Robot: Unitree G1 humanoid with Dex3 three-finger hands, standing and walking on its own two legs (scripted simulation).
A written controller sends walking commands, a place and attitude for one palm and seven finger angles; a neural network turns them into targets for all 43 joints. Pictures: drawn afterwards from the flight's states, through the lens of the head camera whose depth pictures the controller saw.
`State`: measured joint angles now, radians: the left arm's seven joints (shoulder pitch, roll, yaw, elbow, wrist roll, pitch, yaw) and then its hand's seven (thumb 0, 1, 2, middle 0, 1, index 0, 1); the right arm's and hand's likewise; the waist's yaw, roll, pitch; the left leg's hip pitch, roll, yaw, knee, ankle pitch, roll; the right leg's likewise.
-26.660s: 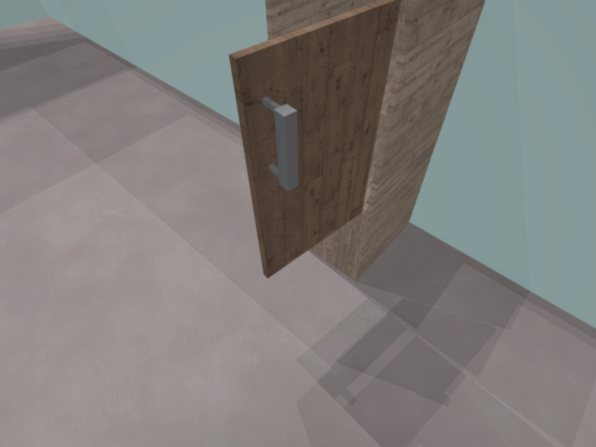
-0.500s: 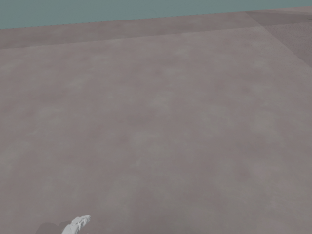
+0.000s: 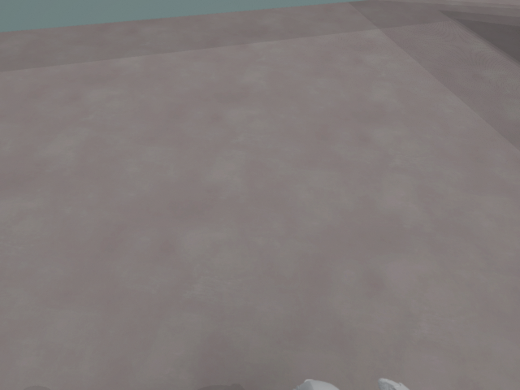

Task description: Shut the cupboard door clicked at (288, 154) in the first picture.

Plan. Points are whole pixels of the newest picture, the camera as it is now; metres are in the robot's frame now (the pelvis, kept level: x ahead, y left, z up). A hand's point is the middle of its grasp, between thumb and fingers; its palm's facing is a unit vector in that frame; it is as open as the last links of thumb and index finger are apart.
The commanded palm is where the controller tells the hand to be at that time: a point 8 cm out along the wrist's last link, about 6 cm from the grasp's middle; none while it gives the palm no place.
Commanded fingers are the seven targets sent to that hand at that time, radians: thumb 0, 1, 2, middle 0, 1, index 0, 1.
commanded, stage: turn to face it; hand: left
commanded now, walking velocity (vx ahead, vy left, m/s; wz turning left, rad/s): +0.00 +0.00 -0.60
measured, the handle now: out of the picture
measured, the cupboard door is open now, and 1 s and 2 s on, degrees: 51 51 51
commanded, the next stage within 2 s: none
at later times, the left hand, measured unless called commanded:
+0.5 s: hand (179, 354) +0.19 +0.16 -0.17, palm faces -0.29 -0.93 -0.23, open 7.4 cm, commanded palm none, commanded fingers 0.00 0.90 0.90 -0.20 -0.30 -0.20 -0.30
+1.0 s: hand (232, 299) +0.30 +0.08 -0.16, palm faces -0.58 -0.77 -0.27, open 7.4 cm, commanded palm none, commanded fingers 0.00 0.90 0.90 -0.20 -0.30 -0.20 -0.30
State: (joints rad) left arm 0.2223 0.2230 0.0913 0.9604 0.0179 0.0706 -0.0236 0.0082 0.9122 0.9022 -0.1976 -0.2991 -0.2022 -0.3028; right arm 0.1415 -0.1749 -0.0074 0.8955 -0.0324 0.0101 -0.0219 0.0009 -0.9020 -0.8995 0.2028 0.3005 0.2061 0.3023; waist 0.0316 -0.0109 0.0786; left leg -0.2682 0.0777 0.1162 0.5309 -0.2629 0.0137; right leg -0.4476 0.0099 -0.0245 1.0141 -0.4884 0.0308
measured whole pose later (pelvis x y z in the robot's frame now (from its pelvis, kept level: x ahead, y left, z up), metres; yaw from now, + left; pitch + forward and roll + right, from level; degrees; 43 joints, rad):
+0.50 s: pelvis +0.05 -0.01 -0.01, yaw -17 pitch +2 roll +0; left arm 0.18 0.23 0.06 0.88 0.03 0.05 -0.01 0.01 0.90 0.90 -0.20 -0.30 -0.21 -0.30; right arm 0.15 -0.25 -0.04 0.87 -0.01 0.05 -0.01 0.01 -0.90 -0.90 0.20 0.30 0.20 0.30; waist 0.00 -0.01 0.10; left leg -0.41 0.05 0.03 0.78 -0.40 -0.08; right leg -0.29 0.02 0.07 0.54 -0.29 0.01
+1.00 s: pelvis +0.07 -0.02 -0.01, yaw -36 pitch +1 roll -1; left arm 0.12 0.23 0.05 0.85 0.02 0.03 -0.02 0.01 0.91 0.90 -0.20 -0.30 -0.20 -0.30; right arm 0.21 -0.29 -0.05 0.91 -0.01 0.07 -0.02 0.01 -0.90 -0.90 0.20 0.30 0.21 0.30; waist -0.03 0.06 0.11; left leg -0.41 0.13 0.08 1.00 -0.54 -0.07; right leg -0.28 0.01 -0.05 0.60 -0.35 -0.01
